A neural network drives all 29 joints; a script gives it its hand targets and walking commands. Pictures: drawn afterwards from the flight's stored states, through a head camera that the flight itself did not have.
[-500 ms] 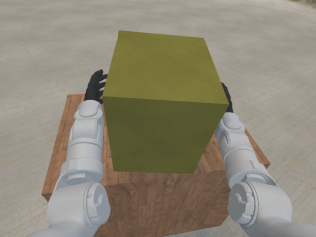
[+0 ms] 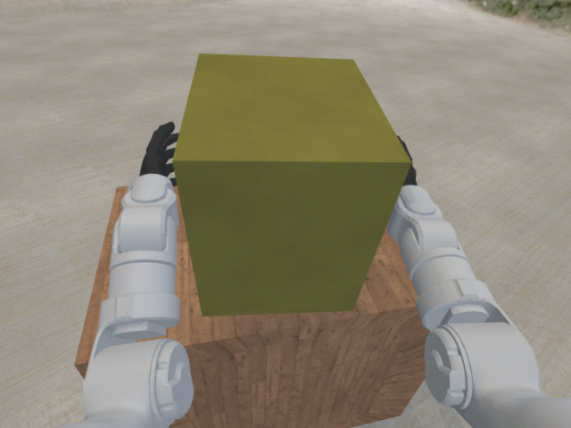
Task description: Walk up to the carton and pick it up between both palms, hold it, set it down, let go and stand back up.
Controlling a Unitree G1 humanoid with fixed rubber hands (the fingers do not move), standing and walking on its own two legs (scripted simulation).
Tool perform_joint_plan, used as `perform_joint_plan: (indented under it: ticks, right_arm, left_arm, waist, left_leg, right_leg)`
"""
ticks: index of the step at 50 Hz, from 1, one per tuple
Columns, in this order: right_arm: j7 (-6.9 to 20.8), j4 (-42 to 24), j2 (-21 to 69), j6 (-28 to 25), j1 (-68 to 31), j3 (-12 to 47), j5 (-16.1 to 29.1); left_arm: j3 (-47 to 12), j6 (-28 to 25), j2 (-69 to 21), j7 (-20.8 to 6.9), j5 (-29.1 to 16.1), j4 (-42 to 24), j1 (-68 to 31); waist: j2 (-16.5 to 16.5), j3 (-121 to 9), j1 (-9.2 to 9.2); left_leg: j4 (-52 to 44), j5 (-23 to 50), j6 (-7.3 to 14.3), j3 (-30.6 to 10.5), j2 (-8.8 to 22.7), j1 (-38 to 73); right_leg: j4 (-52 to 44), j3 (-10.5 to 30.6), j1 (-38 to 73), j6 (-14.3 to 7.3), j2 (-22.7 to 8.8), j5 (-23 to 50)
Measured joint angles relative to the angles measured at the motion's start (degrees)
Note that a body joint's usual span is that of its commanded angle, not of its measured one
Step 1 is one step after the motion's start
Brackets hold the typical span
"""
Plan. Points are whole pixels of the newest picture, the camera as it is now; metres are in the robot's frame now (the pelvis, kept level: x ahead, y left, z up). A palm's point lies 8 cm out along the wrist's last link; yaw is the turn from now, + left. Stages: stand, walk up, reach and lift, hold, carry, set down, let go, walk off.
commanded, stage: reach and lift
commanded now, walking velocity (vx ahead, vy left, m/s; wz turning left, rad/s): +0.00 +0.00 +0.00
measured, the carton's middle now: (278, 186) +0.44 -0.01 +0.15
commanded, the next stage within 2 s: hold in 1.64 s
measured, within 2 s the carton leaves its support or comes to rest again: neither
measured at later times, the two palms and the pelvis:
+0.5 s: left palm (150, 171) +0.36 +0.16 +0.23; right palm (410, 177) +0.36 -0.17 +0.22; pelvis -0.02 +0.00 +0.00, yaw -1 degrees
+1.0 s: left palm (144, 147) +0.37 +0.16 +0.26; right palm (417, 146) +0.37 -0.17 +0.26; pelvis -0.01 -0.01 +0.00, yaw -1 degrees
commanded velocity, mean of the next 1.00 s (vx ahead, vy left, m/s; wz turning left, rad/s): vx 0.00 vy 0.00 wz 0.00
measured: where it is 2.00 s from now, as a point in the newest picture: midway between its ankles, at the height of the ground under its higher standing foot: outside the picture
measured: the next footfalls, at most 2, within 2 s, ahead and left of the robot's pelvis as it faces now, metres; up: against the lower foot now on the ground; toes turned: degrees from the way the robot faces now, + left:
none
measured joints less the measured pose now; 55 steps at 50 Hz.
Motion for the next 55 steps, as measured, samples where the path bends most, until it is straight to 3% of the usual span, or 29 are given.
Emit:
perform_joint_plan:
  ticks: [6,19,25,42,55]
  right_arm:
    - [-0.3,-0.1,-0.2,2.3,-1.2,0.6,0.9]
    - [-1.0,0.0,-0.8,6.1,-3.5,1.5,2.7]
    - [-2.3,-2.2,-1.9,9.3,-3.8,4.0,6.1]
    - [-3.7,2.1,-3.7,15.4,-10.8,5.0,7.1]
    - [-6.1,-0.7,-5.4,19.1,-11.3,9.7,13.1]
  left_arm:
    - [0.6,2.5,0.1,-1.0,0.6,-1.1,-0.5]
    - [0.0,6.6,1.6,-0.4,-0.7,-1.6,-2.1]
    - [-1.0,9.2,2.4,-0.2,-1.5,-3.5,-2.0]
    - [1.6,11.8,4.1,-0.6,-2.2,3.1,-8.1]
    - [-0.4,14.6,5.6,-0.6,-4.3,-0.8,-6.0]
  waist:
    - [0.0,-0.1,-0.38]
    - [0.1,-1.5,-0.41]
    - [1.0,-2.2,-0.5]
    - [2.2,-5.8,0.12]
    - [2.3,-7.0,-1.05]
  left_leg:
    - [-0.2,0.3,0.0,0.0,-0.1,0.6]
    - [0.0,1.1,-0.1,0.2,0.2,-1.0]
    - [0.2,1.4,-0.2,0.3,0.3,-1.9]
    - [-0.3,1.9,-0.4,0.2,0.4,-3.7]
    - [1.3,0.6,-0.6,-0.5,0.8,-4.4]
  right_leg:
    - [0.1,0.0,0.5,0.0,-0.1,0.1]
    - [0.8,0.4,-1.6,-0.3,0.2,0.8]
    - [0.8,0.6,-2.3,-0.3,0.4,1.3]
    - [0.9,1.0,-4.6,-0.6,0.6,1.5]
    - [0.2,0.9,-4.1,-0.7,1.2,1.2]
